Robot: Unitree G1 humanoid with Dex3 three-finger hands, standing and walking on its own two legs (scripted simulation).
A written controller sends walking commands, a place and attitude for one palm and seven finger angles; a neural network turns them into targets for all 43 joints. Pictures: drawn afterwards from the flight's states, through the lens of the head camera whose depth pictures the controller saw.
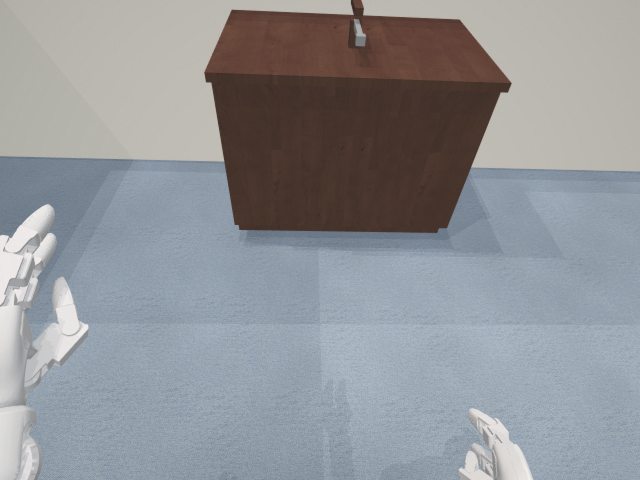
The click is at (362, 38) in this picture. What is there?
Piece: tap's lever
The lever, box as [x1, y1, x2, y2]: [355, 33, 365, 45]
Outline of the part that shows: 356,33 355,44 364,45 365,35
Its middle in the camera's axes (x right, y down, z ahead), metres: +0.12 -0.60 +1.17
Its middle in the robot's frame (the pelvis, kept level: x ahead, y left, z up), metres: +1.29 -0.04 +0.05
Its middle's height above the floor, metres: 0.83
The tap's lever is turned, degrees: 0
